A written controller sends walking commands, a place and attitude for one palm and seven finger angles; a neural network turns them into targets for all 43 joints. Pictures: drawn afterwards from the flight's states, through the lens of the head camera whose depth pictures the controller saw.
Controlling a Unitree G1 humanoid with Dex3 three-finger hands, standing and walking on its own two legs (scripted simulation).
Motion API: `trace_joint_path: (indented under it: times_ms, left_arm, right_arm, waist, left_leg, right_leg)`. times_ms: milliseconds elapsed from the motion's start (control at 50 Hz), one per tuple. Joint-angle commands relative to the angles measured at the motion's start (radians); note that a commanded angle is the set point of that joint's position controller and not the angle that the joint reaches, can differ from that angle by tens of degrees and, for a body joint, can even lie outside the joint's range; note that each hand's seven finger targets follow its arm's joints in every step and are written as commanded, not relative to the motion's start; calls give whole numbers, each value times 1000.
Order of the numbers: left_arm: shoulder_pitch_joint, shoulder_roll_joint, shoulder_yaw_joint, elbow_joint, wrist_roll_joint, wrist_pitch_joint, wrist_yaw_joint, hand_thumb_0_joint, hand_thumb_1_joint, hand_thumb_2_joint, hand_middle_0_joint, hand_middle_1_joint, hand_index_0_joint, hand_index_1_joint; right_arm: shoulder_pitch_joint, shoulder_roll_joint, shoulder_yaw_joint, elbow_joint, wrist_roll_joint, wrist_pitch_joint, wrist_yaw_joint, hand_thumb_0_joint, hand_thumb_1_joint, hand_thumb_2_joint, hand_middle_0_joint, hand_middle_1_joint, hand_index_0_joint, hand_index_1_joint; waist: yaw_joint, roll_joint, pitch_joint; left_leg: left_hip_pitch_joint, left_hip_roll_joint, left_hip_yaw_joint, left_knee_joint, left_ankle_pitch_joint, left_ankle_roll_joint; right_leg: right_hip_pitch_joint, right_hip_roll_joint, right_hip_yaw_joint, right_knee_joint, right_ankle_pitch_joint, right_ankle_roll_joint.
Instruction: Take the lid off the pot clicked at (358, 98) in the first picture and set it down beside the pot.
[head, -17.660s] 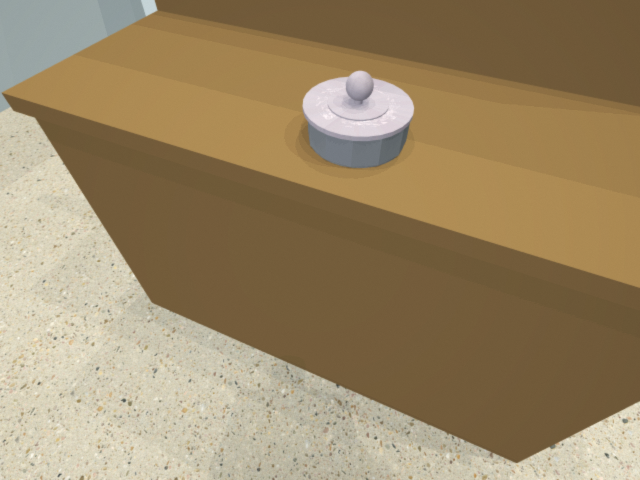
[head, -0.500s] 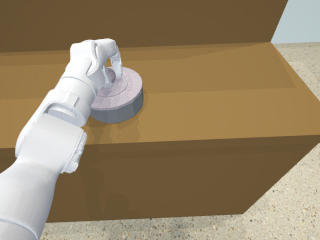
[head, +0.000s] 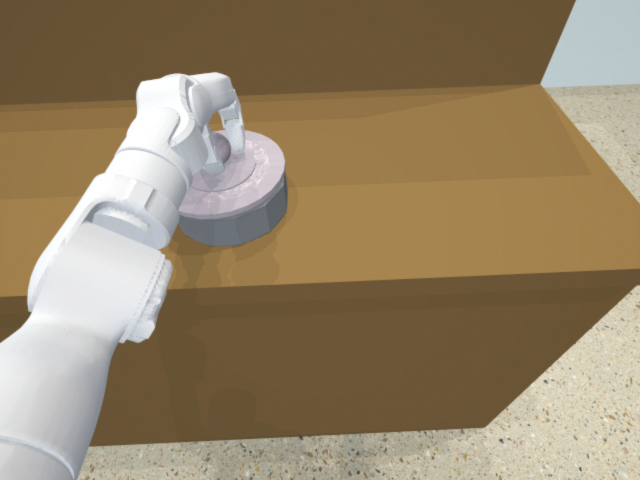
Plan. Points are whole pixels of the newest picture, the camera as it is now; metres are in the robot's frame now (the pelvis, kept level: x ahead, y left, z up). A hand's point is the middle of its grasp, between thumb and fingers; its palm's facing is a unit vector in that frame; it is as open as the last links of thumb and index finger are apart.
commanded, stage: lift the lid straight up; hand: left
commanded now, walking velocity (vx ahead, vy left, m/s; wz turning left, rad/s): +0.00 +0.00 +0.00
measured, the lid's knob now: (214, 149) +0.50 +0.12 +0.17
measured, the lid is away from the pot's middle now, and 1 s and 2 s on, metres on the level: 0.01 0.03 0.04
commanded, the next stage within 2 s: move the lid sideways beside the pot in 1.72 s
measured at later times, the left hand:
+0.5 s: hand (192, 112) +0.47 +0.12 +0.24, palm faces -0.31 -0.10 -0.95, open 6.9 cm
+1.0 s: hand (173, 76) +0.48 +0.13 +0.28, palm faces -0.24 -0.11 -0.96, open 6.9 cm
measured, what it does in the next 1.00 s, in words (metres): stands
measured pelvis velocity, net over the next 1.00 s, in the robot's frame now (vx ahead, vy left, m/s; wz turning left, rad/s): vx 0.00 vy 0.00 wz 0.01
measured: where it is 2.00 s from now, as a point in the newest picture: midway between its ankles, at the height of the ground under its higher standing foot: outside the picture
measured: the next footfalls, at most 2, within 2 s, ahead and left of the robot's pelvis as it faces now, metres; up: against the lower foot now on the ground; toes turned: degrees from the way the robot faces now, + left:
none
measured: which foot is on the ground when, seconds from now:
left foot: down 0.00-1.00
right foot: down 0.00-1.00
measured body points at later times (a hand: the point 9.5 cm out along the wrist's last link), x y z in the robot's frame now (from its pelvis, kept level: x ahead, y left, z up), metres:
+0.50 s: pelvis +0.00 +0.00 +0.00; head +0.01 -0.02 +0.45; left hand +0.48 +0.12 +0.29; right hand +0.08 -0.26 -0.13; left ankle +0.02 +0.09 -0.74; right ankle -0.05 -0.11 -0.74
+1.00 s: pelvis +0.00 +0.00 +0.00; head +0.01 -0.02 +0.45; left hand +0.48 +0.13 +0.33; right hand +0.08 -0.26 -0.13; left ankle +0.02 +0.09 -0.74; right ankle -0.05 -0.11 -0.74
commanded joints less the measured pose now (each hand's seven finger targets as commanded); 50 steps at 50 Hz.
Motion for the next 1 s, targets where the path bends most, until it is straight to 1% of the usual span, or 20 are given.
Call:
trace_joint_path:
  times_ms: [0,80,140,160,220,260,300,320,460,520,560,620,660,720,740,840,860,880,920,980]
  left_arm:
    - [-713,257,60,-229,48,-1,55,0,719,816,-901,-1075,-948,-1107]
    - [-700,227,33,-184,42,17,40,0,720,816,-901,-1075,-948,-1107]
    - [-750,201,23,-275,25,2,38,0,720,816,-901,-1075,-948,-1107]
    - [-726,240,56,-244,34,5,36,0,720,816,-902,-1075,-948,-1107]
    - [-732,180,12,-248,12,15,29,0,720,816,-902,-1075,-948,-1107]
    - [-744,264,69,-220,40,19,30,0,720,816,-902,-1075,-948,-1107]
    - [-765,246,43,-202,41,32,26,0,720,816,-902,-1075,-948,-1107]
    - [-768,216,24,-231,20,28,29,0,720,816,-902,-1075,-948,-1107]
    - [-801,247,38,-187,52,48,27,0,720,816,-902,-1075,-948,-1107]
    - [-792,235,34,-190,33,47,28,0,720,816,-902,-1075,-948,-1107]
    - [-821,295,66,-191,63,50,27,0,720,817,-902,-1075,-948,-1107]
    - [-810,236,28,-188,42,54,24,0,720,817,-902,-1075,-948,-1107]
    - [-831,296,65,-198,67,52,21,0,720,817,-902,-1075,-948,-1107]
    - [-823,229,24,-207,41,57,15,0,720,817,-902,-1075,-948,-1107]
    - [-846,256,36,-246,56,53,13,0,720,817,-902,-1075,-948,-1107]
    - [-854,330,85,-235,69,64,9,0,720,817,-902,-1075,-948,-1107]
    - [-839,308,65,-193,74,71,5,0,720,817,-902,-1075,-948,-1107]
    - [-866,254,26,-217,67,73,2,0,720,817,-902,-1075,-948,-1107]
    - [-838,233,20,-213,45,79,4,0,720,817,-902,-1075,-948,-1107]
    - [-902,258,31,-254,69,77,0,0,720,817,-902,-1075,-948,-1107]
  right_arm:
    - [-29,-127,-46,-102,-7,-55,-14,0,-900,-900,200,300,200,300]
    - [-32,-133,-45,-98,-2,-46,-10,0,-900,-900,200,300,200,300]
    - [-35,-126,-47,-108,-5,-59,-7,0,-900,-900,200,300,200,300]
    - [-35,-131,-49,-102,-8,-58,-8,0,-900,-900,200,300,200,300]
    - [-31,-132,-51,-100,-3,-56,-5,0,-900,-900,200,300,200,300]
    - [-43,-131,-44,-96,-8,-56,-7,0,-900,-900,200,300,200,300]
    - [-45,-130,-39,-94,-3,-55,-9,0,-900,-900,200,300,200,300]
    - [-47,-136,-43,-96,-2,-54,-7,0,-900,-900,200,300,200,300]
    - [-52,-133,-36,-94,-2,-52,-10,0,-900,-900,200,300,200,300]
    - [-49,-136,-37,-96,-6,-58,-14,0,-900,-900,200,300,200,300]
    - [-51,-136,-35,-97,-7,-59,-13,0,-900,-900,200,300,200,300]
    - [-40,-139,-39,-94,-3,-62,-14,0,-900,-900,200,300,200,300]
    - [-49,-134,-37,-99,-6,-68,-12,0,-900,-900,200,300,200,300]
    - [-39,-137,-42,-95,-1,-72,-8,0,-900,-900,200,300,200,300]
    - [-48,-133,-37,-103,-4,-75,-4,0,-900,-900,200,300,200,300]
    - [-48,-138,-35,-100,-7,-75,-5,0,-900,-900,200,300,200,300]
    - [-59,-136,-34,-98,-3,-73,-7,0,-900,-900,200,300,200,300]
    - [-58,-134,-34,-100,3,-75,-4,0,-900,-900,200,300,200,300]
    - [-49,-140,-38,-95,1,-73,-3,0,-900,-900,200,300,200,300]
    - [-66,-131,-35,-102,0,-84,0,0,-900,-900,200,300,200,300]
  waist:
    - [7,-64,-426]
    - [-5,-82,-373]
    - [-1,-45,-442]
    - [4,-62,-446]
    - [-1,-44,-417]
    - [7,-86,-422]
    - [2,-96,-389]
    - [1,-46,-393]
    - [-2,-99,-387]
    - [3,-58,-395]
    - [7,-87,-423]
    - [-1,-63,-400]
    - [8,-91,-435]
    - [2,-45,-412]
    - [12,-55,-447]
    - [21,-80,-443]
    - [14,-98,-408]
    - [7,-77,-408]
    - [7,-29,-397]
    - [12,-44,-449]
  left_leg:
    - [390,-36,-78,44,348,40]
    - [360,-35,-71,30,289,38]
    - [428,-32,-90,47,376,37]
    - [423,-30,-86,53,383,40]
    - [420,-28,-90,49,380,35]
    - [397,-35,-85,42,342,40]
    - [368,-38,-80,25,289,36]
    - [382,-33,-80,34,326,33]
    - [361,-35,-80,16,271,34]
    - [366,-34,-79,26,305,34]
    - [365,-35,-77,20,288,36]
    - [367,-32,-76,27,331,35]
    - [376,-34,-78,27,325,38]
    - [395,-26,-80,32,371,34]
    - [406,-33,-87,32,378,35]
    - [374,-35,-80,26,367,36]
    - [361,-35,-76,29,363,39]
    - [377,-33,-76,23,358,37]
    - [397,-26,-83,32,398,33]
    - [422,-30,-90,31,396,35]
  right_leg:
    - [-40,53,15,-39,427,-19]
    - [-62,53,11,-51,388,-18]
    - [-61,53,12,-39,410,-20]
    - [-54,53,17,-37,423,-19]
    - [-71,52,4,-43,408,-24]
    - [-46,51,16,-43,410,-20]
    - [-48,50,11,-49,390,-19]
    - [-53,46,9,-47,408,-26]
    - [-45,47,13,-53,376,-21]
    - [-38,42,14,-53,405,-27]
    - [-18,44,21,-51,397,-21]
    - [-33,42,14,-55,424,-25]
    - [-14,44,22,-50,418,-20]
    - [-39,43,12,-54,418,-24]
    - [-23,47,18,-50,415,-19]
    - [10,42,20,-48,433,-19]
    - [-9,42,21,-51,437,-20]
    - [-28,44,18,-54,421,-18]
    - [-45,42,10,-58,420,-25]
    - [-37,45,17,-50,404,-21]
